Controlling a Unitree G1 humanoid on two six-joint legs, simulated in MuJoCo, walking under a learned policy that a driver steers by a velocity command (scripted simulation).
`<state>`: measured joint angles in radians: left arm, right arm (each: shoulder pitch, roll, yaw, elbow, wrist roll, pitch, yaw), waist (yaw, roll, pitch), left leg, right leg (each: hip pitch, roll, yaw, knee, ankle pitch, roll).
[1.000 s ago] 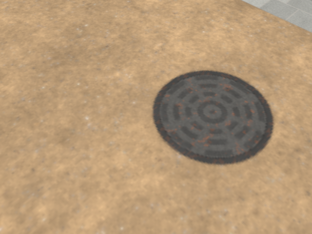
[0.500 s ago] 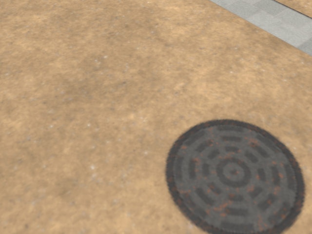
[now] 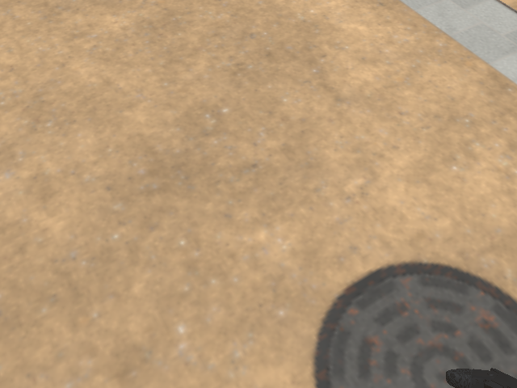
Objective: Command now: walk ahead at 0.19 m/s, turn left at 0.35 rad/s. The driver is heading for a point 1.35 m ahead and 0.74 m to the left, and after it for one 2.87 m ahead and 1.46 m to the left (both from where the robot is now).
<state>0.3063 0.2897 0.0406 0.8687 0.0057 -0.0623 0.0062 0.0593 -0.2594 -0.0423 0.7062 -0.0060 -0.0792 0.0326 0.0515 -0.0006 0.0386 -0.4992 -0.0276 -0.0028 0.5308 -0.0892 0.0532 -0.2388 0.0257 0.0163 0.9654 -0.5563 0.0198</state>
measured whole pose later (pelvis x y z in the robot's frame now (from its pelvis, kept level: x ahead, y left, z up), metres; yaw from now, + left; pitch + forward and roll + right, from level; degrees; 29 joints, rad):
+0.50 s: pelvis +0.07 -0.03 +0.01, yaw +16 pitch +2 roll +1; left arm 0.18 0.27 0.06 0.73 0.03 -0.01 0.03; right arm 0.19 -0.32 -0.09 0.67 0.01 0.04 -0.03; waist -0.01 0.04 0.00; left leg -0.54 -0.14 -0.13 0.93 -0.44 -0.01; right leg -0.31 -0.01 0.03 0.50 -0.23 0.00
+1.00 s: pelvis +0.04 +0.02 +0.02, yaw +34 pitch +3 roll -2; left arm 0.14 0.33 0.10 0.71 0.01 0.02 0.04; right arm 0.19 -0.29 -0.07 0.61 0.00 0.03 -0.01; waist 0.00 -0.04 0.04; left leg -0.30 -0.04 -0.06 0.48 -0.21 0.05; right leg -0.56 -0.03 0.02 1.13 -0.40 0.07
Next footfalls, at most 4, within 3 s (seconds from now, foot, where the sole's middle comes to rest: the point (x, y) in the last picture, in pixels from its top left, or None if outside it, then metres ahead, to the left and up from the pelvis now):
0.40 right None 0.16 -0.13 -0.76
0.82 left None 0.04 0.12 -0.76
1.30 right None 0.17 -0.07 -0.76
2.70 right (191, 360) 0.49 0.21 -0.76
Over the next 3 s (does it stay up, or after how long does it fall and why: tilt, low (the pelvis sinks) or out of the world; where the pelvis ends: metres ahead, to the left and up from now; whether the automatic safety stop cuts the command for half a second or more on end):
stays up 0.44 0.26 0.02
